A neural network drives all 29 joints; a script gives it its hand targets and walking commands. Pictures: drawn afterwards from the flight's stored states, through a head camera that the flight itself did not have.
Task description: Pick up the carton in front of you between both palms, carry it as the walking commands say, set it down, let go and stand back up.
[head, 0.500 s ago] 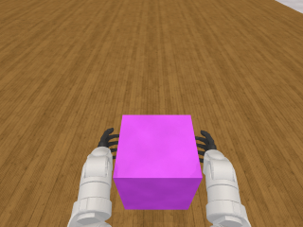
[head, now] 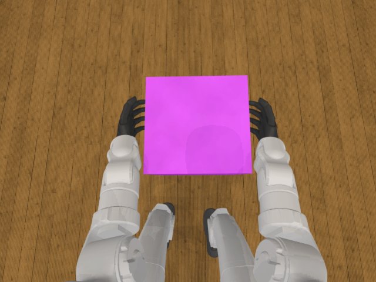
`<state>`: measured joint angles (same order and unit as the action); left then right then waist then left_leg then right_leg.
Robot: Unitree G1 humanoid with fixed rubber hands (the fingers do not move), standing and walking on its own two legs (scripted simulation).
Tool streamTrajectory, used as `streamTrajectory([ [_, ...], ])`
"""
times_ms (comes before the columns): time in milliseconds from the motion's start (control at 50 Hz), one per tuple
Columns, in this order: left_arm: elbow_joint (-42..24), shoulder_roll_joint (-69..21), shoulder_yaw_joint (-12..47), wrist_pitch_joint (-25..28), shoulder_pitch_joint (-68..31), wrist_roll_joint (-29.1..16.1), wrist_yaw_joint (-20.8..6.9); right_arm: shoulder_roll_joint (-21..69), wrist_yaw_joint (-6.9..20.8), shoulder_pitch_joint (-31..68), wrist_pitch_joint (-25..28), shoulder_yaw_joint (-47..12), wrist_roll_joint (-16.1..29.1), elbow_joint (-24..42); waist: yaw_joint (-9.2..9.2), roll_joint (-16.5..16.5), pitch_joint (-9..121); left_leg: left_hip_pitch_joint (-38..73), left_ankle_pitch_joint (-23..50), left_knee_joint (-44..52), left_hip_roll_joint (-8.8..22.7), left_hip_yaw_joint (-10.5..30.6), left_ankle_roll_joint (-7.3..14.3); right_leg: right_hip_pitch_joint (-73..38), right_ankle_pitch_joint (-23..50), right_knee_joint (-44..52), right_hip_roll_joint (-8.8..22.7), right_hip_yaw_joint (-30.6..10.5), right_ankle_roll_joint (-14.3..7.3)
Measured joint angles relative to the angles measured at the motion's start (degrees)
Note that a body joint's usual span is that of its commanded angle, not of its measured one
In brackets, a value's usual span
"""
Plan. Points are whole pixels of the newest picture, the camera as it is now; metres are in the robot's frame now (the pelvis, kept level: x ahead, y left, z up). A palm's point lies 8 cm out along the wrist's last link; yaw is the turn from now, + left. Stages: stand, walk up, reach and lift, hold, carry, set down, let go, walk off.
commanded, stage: set down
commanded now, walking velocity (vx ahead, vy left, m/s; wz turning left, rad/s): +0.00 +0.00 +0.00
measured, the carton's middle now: (196, 134) +0.41 +0.00 -0.17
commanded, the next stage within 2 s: none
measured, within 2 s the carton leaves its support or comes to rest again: rests again in 1.62 s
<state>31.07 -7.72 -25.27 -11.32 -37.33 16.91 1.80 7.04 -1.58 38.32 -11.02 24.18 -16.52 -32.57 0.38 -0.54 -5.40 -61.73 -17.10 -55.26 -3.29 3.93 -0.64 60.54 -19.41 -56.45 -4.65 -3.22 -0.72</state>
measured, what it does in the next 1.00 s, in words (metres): lowers itself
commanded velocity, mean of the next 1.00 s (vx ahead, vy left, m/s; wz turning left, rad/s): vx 0.00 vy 0.00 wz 0.00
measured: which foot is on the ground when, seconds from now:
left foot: down 0.00-1.00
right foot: down 0.00-1.00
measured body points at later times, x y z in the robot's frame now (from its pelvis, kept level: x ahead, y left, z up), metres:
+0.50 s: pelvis +0.00 +0.00 -0.12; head +0.25 +0.01 +0.25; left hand +0.44 +0.15 -0.23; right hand +0.46 -0.15 -0.22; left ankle +0.08 +0.12 -0.66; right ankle +0.06 -0.11 -0.66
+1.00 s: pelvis -0.03 +0.00 -0.25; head +0.29 -0.01 +0.06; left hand +0.47 +0.15 -0.38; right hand +0.51 -0.15 -0.38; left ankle +0.08 +0.12 -0.66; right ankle +0.06 -0.11 -0.66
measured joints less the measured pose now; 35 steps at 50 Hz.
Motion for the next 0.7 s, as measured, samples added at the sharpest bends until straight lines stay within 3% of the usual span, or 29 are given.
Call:
streamTrajectory([
  [120, -2.0, 0.9, 2.1, 0.0, 0.7, -5.1, 1.2, -1.7, -1.0, 0.2, 0.0, -3.0, 5.0, 0.9, -0.12, 0.3, 8.9, -14.2, -3.8, -9.2, -0.8, 0.4, -0.3, 14.1, -3.8, -9.2, -0.7, -0.2, 0.3],
  [320, 2.6, 0.3, -1.6, -2.0, -3.6, -2.3, 1.8, -3.0, 0.0, 5.1, -1.6, 0.3, 2.9, -5.4, -0.31, 0.3, 16.4, -26.8, -7.6, -19.1, -1.8, 0.5, -0.5, 26.6, -7.8, -19.0, -1.2, -0.2, 0.7],
  [700, 5.7, 4.4, 0.8, -1.2, -15.7, -8.2, 6.5, -11.6, -0.9, 20.3, -0.5, -3.8, 8.6, -12.8, -0.15, 0.3, 11.2, -49.9, -11.4, -40.8, -3.8, -0.4, -1.6, 49.8, -12.1, -41.3, -2.8, -0.2, 2.1],
])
